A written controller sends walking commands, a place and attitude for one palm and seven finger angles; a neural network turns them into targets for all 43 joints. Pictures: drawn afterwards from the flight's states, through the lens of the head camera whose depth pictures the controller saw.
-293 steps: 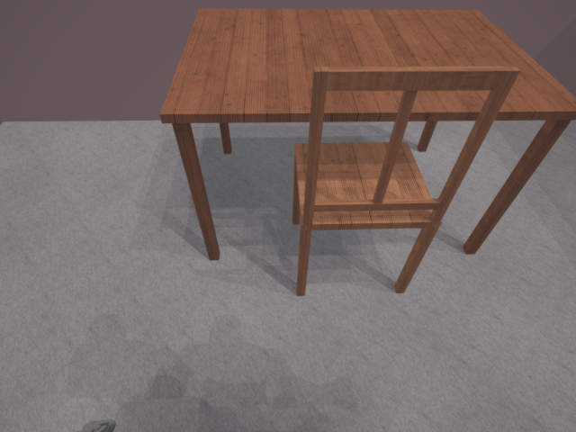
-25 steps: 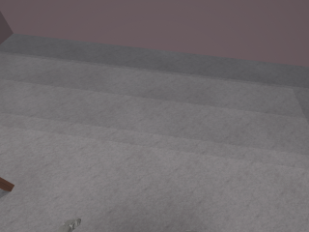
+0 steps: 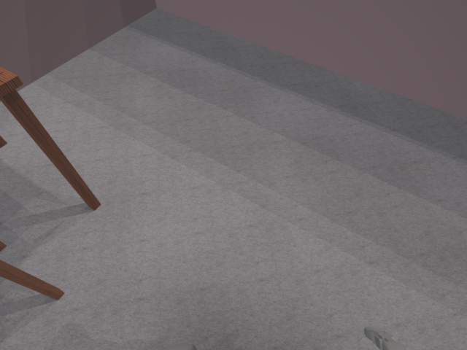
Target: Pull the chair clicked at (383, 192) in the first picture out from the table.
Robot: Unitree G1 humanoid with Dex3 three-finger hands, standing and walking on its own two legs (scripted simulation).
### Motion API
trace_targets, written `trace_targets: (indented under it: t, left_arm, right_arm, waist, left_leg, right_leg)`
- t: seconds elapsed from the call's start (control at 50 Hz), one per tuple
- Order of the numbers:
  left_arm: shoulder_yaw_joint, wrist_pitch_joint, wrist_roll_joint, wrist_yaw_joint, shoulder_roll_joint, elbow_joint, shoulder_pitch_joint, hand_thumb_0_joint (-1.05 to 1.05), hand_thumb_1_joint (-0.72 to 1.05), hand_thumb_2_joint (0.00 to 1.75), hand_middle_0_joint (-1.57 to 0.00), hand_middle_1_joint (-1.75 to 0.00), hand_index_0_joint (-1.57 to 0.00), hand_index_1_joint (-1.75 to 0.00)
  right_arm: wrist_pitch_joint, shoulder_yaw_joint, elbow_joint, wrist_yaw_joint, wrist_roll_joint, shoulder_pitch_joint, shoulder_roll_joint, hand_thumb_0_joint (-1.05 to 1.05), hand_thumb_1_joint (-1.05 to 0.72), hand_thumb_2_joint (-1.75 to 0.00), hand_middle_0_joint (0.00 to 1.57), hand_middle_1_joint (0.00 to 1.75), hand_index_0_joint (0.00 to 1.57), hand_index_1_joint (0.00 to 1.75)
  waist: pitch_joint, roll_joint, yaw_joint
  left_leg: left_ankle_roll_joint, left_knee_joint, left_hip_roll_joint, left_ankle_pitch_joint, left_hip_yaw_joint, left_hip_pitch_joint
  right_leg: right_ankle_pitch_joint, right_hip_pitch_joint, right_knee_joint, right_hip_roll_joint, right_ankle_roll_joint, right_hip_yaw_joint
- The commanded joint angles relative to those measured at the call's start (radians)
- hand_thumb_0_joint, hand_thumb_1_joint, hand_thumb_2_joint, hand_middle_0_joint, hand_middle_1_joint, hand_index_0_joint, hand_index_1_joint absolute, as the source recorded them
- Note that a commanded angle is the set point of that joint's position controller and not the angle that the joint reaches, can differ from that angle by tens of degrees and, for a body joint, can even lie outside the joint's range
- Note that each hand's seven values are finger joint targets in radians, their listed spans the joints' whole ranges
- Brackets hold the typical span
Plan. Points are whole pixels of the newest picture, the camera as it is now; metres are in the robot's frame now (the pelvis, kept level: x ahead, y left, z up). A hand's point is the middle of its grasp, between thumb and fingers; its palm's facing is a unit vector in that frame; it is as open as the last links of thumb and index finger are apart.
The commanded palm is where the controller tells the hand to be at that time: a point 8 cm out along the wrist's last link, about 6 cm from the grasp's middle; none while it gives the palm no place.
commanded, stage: turn to face it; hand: left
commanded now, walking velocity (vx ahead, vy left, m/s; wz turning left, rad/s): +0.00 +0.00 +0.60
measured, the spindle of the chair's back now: out of the picture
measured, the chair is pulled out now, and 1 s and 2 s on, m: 0.00 0.00 0.00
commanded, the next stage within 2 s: take the last steps up to it in 1.72 s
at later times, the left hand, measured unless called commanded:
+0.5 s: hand out of the picture +0.08 +0.19 -0.13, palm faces +0.31 -0.91 -0.29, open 7.4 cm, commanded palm none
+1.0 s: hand out of the picture -0.07 +0.24 -0.16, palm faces +0.62 -0.75 -0.25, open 7.4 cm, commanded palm none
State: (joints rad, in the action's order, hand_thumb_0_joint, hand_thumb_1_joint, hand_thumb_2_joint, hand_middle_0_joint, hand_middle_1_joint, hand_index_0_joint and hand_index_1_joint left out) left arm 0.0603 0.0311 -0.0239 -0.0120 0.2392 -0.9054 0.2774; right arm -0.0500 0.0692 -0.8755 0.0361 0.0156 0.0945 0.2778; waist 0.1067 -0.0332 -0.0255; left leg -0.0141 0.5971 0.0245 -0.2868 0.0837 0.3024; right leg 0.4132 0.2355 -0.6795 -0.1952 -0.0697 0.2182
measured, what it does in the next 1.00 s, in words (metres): steps on the spot, turning left: right foot, then left foot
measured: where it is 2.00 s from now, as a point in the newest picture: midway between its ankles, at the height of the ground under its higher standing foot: outside the picture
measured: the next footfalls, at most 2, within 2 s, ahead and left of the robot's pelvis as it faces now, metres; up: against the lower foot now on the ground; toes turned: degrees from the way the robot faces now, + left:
right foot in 0.40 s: +0.10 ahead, -0.13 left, +0.00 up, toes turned +12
left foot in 0.82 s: +0.01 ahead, +0.12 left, +0.00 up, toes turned +37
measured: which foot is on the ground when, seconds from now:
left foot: down 0.00-0.40, up 0.42-0.80, down 0.82-1.00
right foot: down 0.00-0.00, up 0.02-0.38, down 0.40-0.82, up 0.84-1.00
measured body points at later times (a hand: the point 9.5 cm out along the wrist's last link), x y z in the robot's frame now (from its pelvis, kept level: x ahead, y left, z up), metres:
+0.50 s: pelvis +0.03 -0.03 +0.01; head +0.07 -0.05 +0.46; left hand +0.06 +0.24 -0.11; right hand +0.18 -0.26 -0.15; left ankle -0.04 +0.09 -0.65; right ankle +0.06 -0.13 -0.72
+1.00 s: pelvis +0.02 +0.03 +0.01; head +0.04 +0.08 +0.46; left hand -0.10 +0.28 -0.14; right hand +0.26 -0.12 -0.11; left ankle -0.03 +0.09 -0.72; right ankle +0.08 -0.14 -0.63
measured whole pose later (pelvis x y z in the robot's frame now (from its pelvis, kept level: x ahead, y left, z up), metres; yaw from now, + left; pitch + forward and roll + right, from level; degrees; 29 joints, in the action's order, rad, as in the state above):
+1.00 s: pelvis +0.02 +0.03 +0.01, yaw +36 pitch +0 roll -2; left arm 0.09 0.07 -0.02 -0.01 0.29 -0.93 0.21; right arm -0.02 0.04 -0.89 0.01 0.01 0.13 0.22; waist 0.10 -0.05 -0.02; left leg 0.06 0.55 -0.02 -0.29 0.02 0.27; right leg 0.41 0.48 -1.16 -0.12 -0.10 0.04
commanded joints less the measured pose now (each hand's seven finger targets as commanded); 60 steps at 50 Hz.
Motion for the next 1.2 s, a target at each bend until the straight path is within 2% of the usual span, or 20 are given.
trace_targets:
  t: [0.0,0.1,0.22,0.32,0.34,0.36,0.38,0.4,0.46,0.5,0.66,0.72,0.76,0.78,0.8,0.82,0.86,0.9,0.94,1.18]
  left_arm:
    - [0.029,-0.006,0.008,-0.014,0.119,0.142,-0.097,0.00,0.90,0.90,-0.20,-0.30,-0.20,-0.30]
    - [0.037,0.001,0.010,0.003,0.110,0.082,-0.063,0.00,0.90,0.90,-0.20,-0.30,-0.20,-0.30]
    - [0.032,-0.001,0.011,-0.001,0.103,0.115,-0.108,0.00,0.90,0.90,-0.20,-0.30,-0.20,-0.30]
    - [0.031,-0.023,0.019,-0.008,0.102,0.120,-0.037,0.00,0.90,0.90,-0.20,-0.30,-0.20,-0.30]
    - [0.036,-0.032,0.018,-0.011,0.117,0.108,0.015,0.00,0.90,0.90,-0.20,-0.30,-0.20,-0.30]
    - [0.051,-0.046,0.003,-0.019,0.195,0.108,0.049,0.00,0.90,0.90,-0.20,-0.30,-0.20,-0.30]
    - [0.063,-0.045,-0.006,-0.021,0.276,0.118,0.046,0.00,0.90,0.90,-0.20,-0.30,-0.20,-0.30]
    - [0.059,-0.043,0.003,-0.024,0.244,0.125,0.032,0.00,0.90,0.90,-0.20,-0.30,-0.20,-0.30]
    - [0.030,-0.042,0.004,-0.024,0.140,0.150,-0.117,0.00,0.90,0.90,-0.20,-0.30,-0.20,-0.30]
    - [0.025,-0.047,0.002,-0.024,0.131,0.140,-0.088,0.00,0.90,0.90,-0.20,-0.30,-0.20,-0.30]
    - [0.039,-0.035,-0.005,-0.023,0.181,0.080,0.028,0.00,0.90,0.90,-0.20,-0.30,-0.20,-0.30]
    - [0.050,-0.027,-0.008,-0.021,0.197,0.067,0.031,0.00,0.90,0.90,-0.20,-0.30,-0.20,-0.30]
    - [0.057,-0.023,0.000,-0.017,0.208,0.063,0.011,0.00,0.90,0.90,-0.20,-0.30,-0.20,-0.30]
    - [0.057,-0.019,0.009,-0.013,0.196,0.066,0.003,0.00,0.90,0.90,-0.20,-0.30,-0.20,-0.30]
    - [0.048,-0.014,0.018,-0.002,0.127,0.108,-0.001,0.00,0.90,0.90,-0.20,-0.30,-0.20,-0.30]
    - [0.022,-0.008,0.009,-0.008,0.105,0.151,-0.082,0.00,0.90,0.90,-0.20,-0.30,-0.20,-0.30]
    - [0.031,0.000,0.011,-0.017,0.103,0.125,-0.139,0.00,0.90,0.90,-0.20,-0.30,-0.20,-0.30]
    - [0.039,0.004,0.009,-0.005,0.114,0.084,-0.093,0.00,0.90,0.90,-0.20,-0.30,-0.20,-0.30]
    - [0.039,0.004,0.007,0.001,0.115,0.062,-0.048,0.00,0.90,0.90,-0.20,-0.30,-0.20,-0.30]
    - [0.024,-0.004,0.017,-0.013,0.099,0.132,-0.197,0.00,0.90,0.90,-0.20,-0.30,-0.20,-0.30]
  right_arm:
    - [0.034,0.072,0.008,-0.032,-0.010,0.253,0.269,0.00,-0.90,-0.90,0.20,0.30,0.20,0.30]
    - [0.040,0.037,0.063,-0.047,0.002,0.037,0.168,0.00,-0.90,-0.90,0.20,0.30,0.20,0.30]
    - [0.031,0.049,0.057,-0.042,0.007,0.062,0.179,0.00,-0.90,-0.90,0.20,0.30,0.20,0.30]
    - [0.023,0.058,0.071,-0.041,0.004,0.026,0.170,0.00,-0.90,-0.90,0.20,0.30,0.20,0.30]
    - [0.024,0.057,0.078,-0.040,-0.002,0.013,0.153,0.00,-0.90,-0.90,0.20,0.30,0.20,0.30]
    - [0.026,0.048,0.087,-0.034,-0.012,0.045,0.086,0.00,-0.90,-0.90,0.20,0.30,0.20,0.30]
    - [0.029,0.042,0.112,-0.032,-0.008,0.057,0.045,0.00,-0.90,-0.90,0.20,0.30,0.20,0.30]
    - [0.018,0.055,0.100,-0.033,0.004,0.048,0.097,0.00,-0.90,-0.90,0.20,0.30,0.20,0.30]
    - [0.003,0.049,0.049,-0.012,0.008,0.059,0.073,0.00,-0.90,-0.90,0.20,0.30,0.20,0.30]
    - [-0.001,0.041,0.039,-0.007,0.005,0.060,0.058,0.00,-0.90,-0.90,0.20,0.30,0.20,0.30]
    - [0.002,0.016,0.054,-0.002,-0.003,-0.048,0.029,0.00,-0.90,-0.90,0.20,0.30,0.20,0.30]
    - [0.014,0.009,0.061,-0.003,-0.007,-0.044,0.027,0.00,-0.90,-0.90,0.20,0.30,0.20,0.30]
    - [0.023,0.014,0.050,-0.008,-0.003,0.034,0.048,0.00,-0.90,-0.90,0.20,0.30,0.20,0.30]
    - [0.031,0.028,0.031,-0.009,0.001,0.113,0.096,0.00,-0.90,-0.90,0.20,0.30,0.20,0.30]
    - [0.040,0.062,0.030,-0.015,0.008,0.185,0.228,0.00,-0.90,-0.90,0.20,0.30,0.20,0.30]
    - [0.031,0.066,0.005,-0.021,-0.007,0.264,0.285,0.00,-0.90,-0.90,0.20,0.30,0.20,0.30]
    - [0.036,0.055,0.005,-0.050,-0.001,0.211,0.226,0.00,-0.90,-0.90,0.20,0.30,0.20,0.30]
    - [0.040,0.031,0.035,-0.052,0.002,0.092,0.161,0.00,-0.90,-0.90,0.20,0.30,0.20,0.30]
    - [0.047,0.027,0.046,-0.049,-0.001,0.066,0.148,0.00,-0.90,-0.90,0.20,0.30,0.20,0.30]
    - [0.035,0.049,0.016,-0.050,0.008,0.160,0.154,0.00,-0.90,-0.90,0.20,0.30,0.20,0.30]
  waist:
    - [-0.309,0.233,0.135]
    - [-0.152,0.209,0.036]
    - [-0.146,0.192,0.050]
    - [-0.162,0.192,0.011]
    - [-0.173,0.148,-0.021]
    - [-0.206,-0.072,-0.033]
    - [-0.196,-0.286,-0.032]
    - [-0.182,-0.228,-0.029]
    - [-0.079,-0.119,0.041]
    - [-0.090,-0.159,0.033]
    - [-0.118,-0.177,-0.029]
    - [-0.147,-0.185,-0.034]
    - [-0.179,-0.156,0.010]
    - [-0.221,-0.060,0.059]
    - [-0.256,0.291,0.099]
    - [-0.257,0.325,0.131]
    - [-0.189,0.252,0.110]
    - [-0.128,0.198,0.045]
    - [-0.150,0.184,0.024]
    - [-0.156,0.183,0.068]
  left_leg:
    - [0.261,-0.156,0.406,0.861,-0.442,-0.417]
    - [0.164,-0.200,0.190,0.582,-0.264,-0.161]
    - [0.188,-0.209,0.186,0.446,-0.372,-0.141]
    - [0.153,-0.109,0.141,0.487,-0.425,-0.039]
    - [0.119,-0.049,0.106,0.381,-0.410,0.035]
    - [0.041,0.135,-0.001,0.102,-0.307,0.195]
    - [-0.032,0.383,-0.124,-0.332,-0.143,0.326]
    - [-0.019,0.544,-0.056,-0.323,-0.209,0.285]
    - [-0.045,0.689,-0.002,-0.127,-0.149,0.286]
    - [-0.060,0.644,0.002,-0.104,-0.113,0.281]
    - [-0.058,0.313,0.009,-0.152,-0.014,0.199]
    - [-0.036,0.149,-0.002,-0.158,0.025,0.106]
    - [-0.021,-0.043,-0.015,-0.016,0.048,-0.023]
    - [0.003,-0.174,0.013,0.147,-0.001,-0.201]
    - [0.135,-0.208,0.295,0.533,-0.387,-0.405]
    - [0.234,-0.208,0.418,0.782,-0.479,-0.387]
    - [0.226,-0.197,0.336,0.720,-0.426,-0.295]
    - [0.172,-0.223,0.225,0.611,-0.308,-0.184]
    - [0.155,-0.242,0.183,0.547,-0.268,-0.167]
    - [0.206,-0.206,0.175,0.555,-0.472,-0.218]
  right_leg:
    - [0.239,0.388,-0.524,0.048,-0.024,-0.188]
    - [0.012,0.299,-0.451,0.081,-0.035,-0.200]
    - [0.019,0.240,-0.247,0.130,-0.034,-0.200]
    - [-0.099,0.008,0.062,0.186,-0.015,-0.179]
    - [-0.205,-0.109,0.213,0.158,-0.012,-0.192]
    - [-0.277,-0.276,0.358,-0.038,0.038,-0.379]
    - [-0.424,-0.263,0.393,-0.302,0.169,-0.622]
    - [-0.369,-0.141,0.396,-0.299,0.211,-0.581]
    - [-0.403,-0.050,0.356,-0.149,0.183,-0.325]
    - [-0.531,-0.091,0.336,-0.131,0.175,-0.239]
    - [-0.672,-0.197,0.285,-0.170,0.186,-0.132]
    - [-0.697,-0.199,0.228,-0.189,0.175,-0.106]
    - [-0.664,-0.165,0.118,-0.174,0.124,-0.044]
    - [-0.575,-0.050,-0.047,-0.153,0.076,-0.018]
    - [-0.006,0.276,-0.303,0.002,-0.016,0.009]
    - [0.288,0.366,-0.442,0.049,-0.028,-0.096]
    - [0.168,0.403,-0.542,0.045,-0.024,-0.206]
    - [0.016,0.346,-0.552,0.054,-0.028,-0.213]
    - [-0.044,0.308,-0.525,0.065,-0.034,-0.207]
    - [0.025,0.268,-0.233,0.140,-0.036,-0.239]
